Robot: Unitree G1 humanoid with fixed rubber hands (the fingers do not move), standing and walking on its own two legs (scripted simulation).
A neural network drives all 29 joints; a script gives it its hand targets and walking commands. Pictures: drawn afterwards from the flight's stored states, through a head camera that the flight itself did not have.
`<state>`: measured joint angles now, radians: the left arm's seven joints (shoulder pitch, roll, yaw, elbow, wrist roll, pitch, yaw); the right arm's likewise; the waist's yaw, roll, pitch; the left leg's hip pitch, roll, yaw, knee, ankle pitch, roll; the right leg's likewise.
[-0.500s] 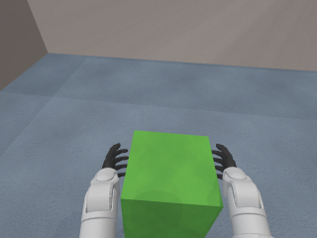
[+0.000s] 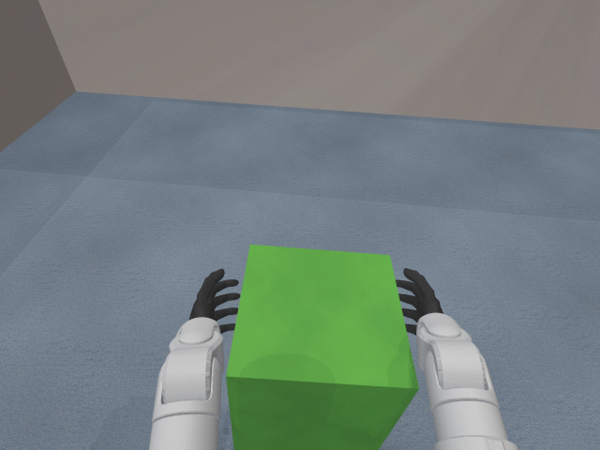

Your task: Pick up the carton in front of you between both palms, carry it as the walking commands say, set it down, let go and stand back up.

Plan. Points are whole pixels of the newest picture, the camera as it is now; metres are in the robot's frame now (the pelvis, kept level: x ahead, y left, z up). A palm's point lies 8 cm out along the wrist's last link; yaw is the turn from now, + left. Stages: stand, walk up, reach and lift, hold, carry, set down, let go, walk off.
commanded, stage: hold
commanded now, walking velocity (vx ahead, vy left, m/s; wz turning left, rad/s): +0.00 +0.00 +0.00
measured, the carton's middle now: (311, 354) +0.29 +0.01 -0.05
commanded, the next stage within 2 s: set down in 0.48 s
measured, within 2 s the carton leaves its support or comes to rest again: neither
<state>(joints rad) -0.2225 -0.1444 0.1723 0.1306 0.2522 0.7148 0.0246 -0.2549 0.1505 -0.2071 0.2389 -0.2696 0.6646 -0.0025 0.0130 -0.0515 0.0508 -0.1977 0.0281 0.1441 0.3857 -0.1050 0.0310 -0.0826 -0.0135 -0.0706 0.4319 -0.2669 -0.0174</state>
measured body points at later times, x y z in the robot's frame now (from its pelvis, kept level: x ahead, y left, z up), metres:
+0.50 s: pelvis -0.01 +0.00 +0.00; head -0.05 +0.03 +0.45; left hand +0.31 +0.12 +0.04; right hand +0.28 -0.18 +0.04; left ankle +0.07 +0.10 -0.74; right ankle -0.02 -0.11 -0.74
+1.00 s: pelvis -0.02 +0.01 -0.04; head +0.12 +0.04 +0.39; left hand +0.36 +0.12 -0.10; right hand +0.33 -0.18 -0.08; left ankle +0.07 +0.10 -0.74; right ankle -0.02 -0.11 -0.74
